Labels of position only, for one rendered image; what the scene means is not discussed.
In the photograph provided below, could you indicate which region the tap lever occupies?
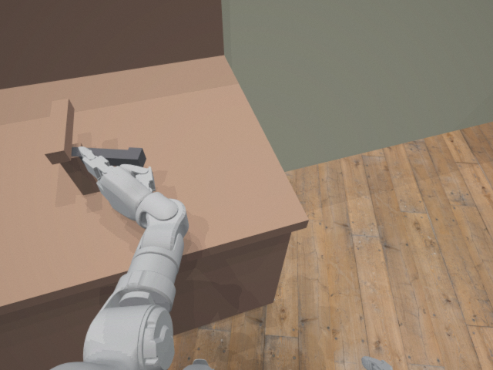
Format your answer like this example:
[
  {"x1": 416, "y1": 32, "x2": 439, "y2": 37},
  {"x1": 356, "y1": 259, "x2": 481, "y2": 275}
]
[{"x1": 72, "y1": 147, "x2": 146, "y2": 167}]

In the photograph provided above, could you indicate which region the robot left shin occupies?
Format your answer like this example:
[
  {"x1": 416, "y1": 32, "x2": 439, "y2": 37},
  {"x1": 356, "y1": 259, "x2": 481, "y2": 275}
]
[{"x1": 193, "y1": 359, "x2": 209, "y2": 366}]

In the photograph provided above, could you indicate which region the counter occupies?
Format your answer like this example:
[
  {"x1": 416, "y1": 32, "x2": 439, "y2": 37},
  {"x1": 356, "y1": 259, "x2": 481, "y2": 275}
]
[{"x1": 0, "y1": 0, "x2": 309, "y2": 370}]

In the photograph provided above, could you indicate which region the left robot forearm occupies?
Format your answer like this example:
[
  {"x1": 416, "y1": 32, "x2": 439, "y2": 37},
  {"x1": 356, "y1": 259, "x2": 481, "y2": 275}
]
[{"x1": 83, "y1": 192, "x2": 189, "y2": 361}]

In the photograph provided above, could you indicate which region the left robot upper arm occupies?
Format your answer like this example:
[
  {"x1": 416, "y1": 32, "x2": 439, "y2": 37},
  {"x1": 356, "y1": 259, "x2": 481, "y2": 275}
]
[{"x1": 50, "y1": 304, "x2": 175, "y2": 370}]

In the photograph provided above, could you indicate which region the robot left hand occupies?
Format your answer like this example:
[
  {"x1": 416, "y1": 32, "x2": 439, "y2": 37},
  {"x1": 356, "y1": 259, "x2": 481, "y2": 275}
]
[{"x1": 78, "y1": 146, "x2": 156, "y2": 221}]

